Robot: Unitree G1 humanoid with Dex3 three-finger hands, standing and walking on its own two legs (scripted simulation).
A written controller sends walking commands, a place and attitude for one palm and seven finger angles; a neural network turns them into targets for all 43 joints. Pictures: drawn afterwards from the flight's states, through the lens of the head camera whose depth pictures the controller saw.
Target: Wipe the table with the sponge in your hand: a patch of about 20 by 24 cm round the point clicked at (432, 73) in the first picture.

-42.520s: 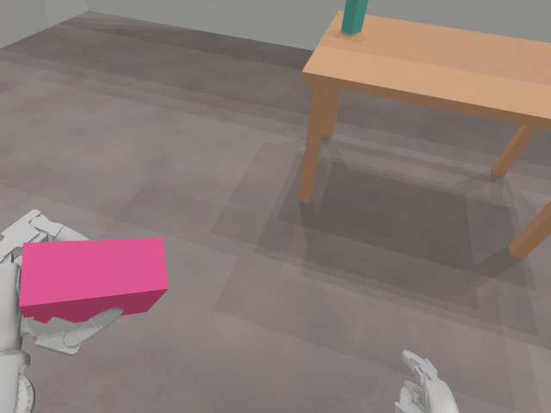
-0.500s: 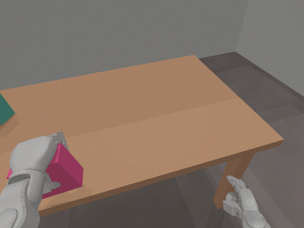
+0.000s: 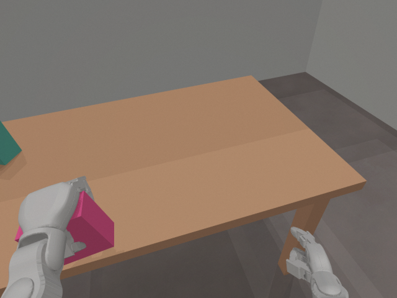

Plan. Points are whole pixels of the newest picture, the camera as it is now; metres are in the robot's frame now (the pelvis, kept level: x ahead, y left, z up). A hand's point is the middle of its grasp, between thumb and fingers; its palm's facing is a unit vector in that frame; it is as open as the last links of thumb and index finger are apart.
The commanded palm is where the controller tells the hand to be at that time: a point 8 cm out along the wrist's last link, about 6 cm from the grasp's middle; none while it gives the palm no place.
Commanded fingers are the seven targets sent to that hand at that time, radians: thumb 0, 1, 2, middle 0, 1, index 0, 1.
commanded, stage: bring the sponge back beside the body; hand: left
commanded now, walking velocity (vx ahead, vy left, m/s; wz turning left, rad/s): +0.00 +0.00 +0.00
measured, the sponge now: (77, 235) +0.19 +0.29 +0.05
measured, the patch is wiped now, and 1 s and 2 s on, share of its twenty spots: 1.00 1.00 1.00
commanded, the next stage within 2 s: step back with the hand held close in 0.10 s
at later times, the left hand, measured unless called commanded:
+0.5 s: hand (89, 200) +0.21 +0.24 +0.15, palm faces +0.30 -0.87 -0.39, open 10.0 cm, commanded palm +0.15 +0.29 +0.18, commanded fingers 0.00 0.10 1.30 -1.20 -1.60 -1.20 -1.60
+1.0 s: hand (35, 243) +0.12 +0.28 +0.15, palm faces +0.40 -0.83 -0.38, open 10.0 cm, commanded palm +0.07 +0.32 +0.18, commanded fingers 0.00 0.10 1.30 -1.20 -1.60 -1.20 -1.60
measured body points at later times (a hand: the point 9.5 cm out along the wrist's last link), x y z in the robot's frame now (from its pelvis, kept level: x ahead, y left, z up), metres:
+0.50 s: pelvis +0.00 +0.01 -0.01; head +0.01 +0.03 +0.44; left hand +0.19 +0.29 +0.17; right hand +0.18 -0.22 -0.08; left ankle +0.03 +0.15 -0.74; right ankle +0.00 -0.13 -0.74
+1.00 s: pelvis -0.08 +0.03 -0.03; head -0.08 +0.05 +0.42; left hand +0.09 +0.32 +0.17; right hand +0.11 -0.20 -0.09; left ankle +0.03 +0.15 -0.74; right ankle +0.00 -0.13 -0.74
